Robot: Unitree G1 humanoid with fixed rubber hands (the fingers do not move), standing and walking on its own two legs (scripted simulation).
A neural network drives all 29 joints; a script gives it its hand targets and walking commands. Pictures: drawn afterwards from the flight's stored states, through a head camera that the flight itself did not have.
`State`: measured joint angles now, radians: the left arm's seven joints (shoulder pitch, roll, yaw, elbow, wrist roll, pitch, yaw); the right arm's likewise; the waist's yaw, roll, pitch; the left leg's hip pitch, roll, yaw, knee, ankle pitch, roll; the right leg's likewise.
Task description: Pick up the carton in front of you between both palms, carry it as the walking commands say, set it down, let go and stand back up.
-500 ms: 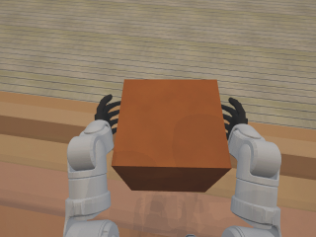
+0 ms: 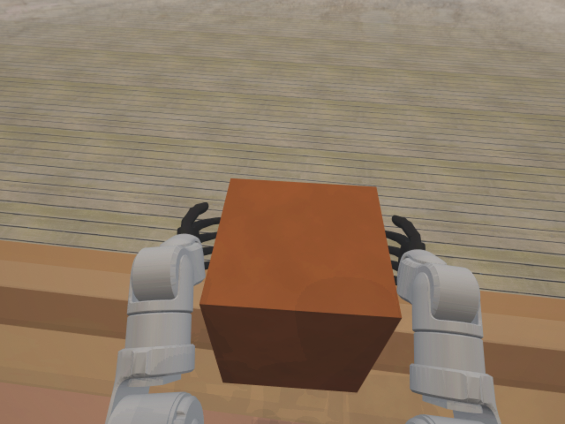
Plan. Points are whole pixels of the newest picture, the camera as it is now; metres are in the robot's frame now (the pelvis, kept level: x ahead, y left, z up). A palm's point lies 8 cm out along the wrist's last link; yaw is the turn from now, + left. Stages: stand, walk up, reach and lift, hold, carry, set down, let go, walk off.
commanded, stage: carry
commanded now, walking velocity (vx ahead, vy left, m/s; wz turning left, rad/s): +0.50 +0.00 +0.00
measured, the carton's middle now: (296, 289) +0.32 +0.00 +0.04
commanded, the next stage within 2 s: none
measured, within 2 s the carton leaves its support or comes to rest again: neither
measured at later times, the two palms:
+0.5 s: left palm (260, 244) +0.51 +0.07 -0.09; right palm (397, 243) +0.53 -0.23 -0.09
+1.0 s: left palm (283, 189) +0.72 +0.03 -0.11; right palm (397, 196) +0.71 -0.27 -0.11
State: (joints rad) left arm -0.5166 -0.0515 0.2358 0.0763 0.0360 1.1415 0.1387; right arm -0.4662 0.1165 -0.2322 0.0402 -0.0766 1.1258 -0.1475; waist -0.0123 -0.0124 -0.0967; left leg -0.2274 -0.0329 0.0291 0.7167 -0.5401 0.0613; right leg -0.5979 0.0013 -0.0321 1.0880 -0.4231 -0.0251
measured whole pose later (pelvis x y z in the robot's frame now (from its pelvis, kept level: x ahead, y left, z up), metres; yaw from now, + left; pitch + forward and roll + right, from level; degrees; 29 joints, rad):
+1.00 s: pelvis +0.39 -0.13 -0.22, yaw -5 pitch +1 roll +1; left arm -0.40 -0.05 0.18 0.00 -0.03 0.93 0.15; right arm -0.38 0.12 -0.20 -0.07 -0.06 0.96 -0.15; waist 0.10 0.01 -0.04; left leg -0.68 -0.02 0.09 0.72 0.31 0.06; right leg -0.16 0.19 -0.03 0.91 -0.74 -0.17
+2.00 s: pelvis +1.00 -0.11 -0.62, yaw -1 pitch +2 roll +2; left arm -0.55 -0.02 0.13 0.21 -0.10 0.95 0.21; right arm -0.35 0.14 -0.30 -0.01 -0.04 0.93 -0.15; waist 0.13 -0.08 0.02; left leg -0.61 -0.05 0.02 1.04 0.43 0.05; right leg -0.36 0.10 0.12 1.33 -0.86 -0.08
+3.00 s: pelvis +1.93 -0.18 -1.09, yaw -5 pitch +5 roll +1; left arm -0.27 -0.10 0.18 0.17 0.06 0.70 0.25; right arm -0.33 0.18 -0.13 0.28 -0.07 0.67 -0.28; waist 0.03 -0.04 0.09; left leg -0.68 -0.01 -0.10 0.95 -0.37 -0.06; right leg -0.51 -0.07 0.08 1.49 -0.66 0.06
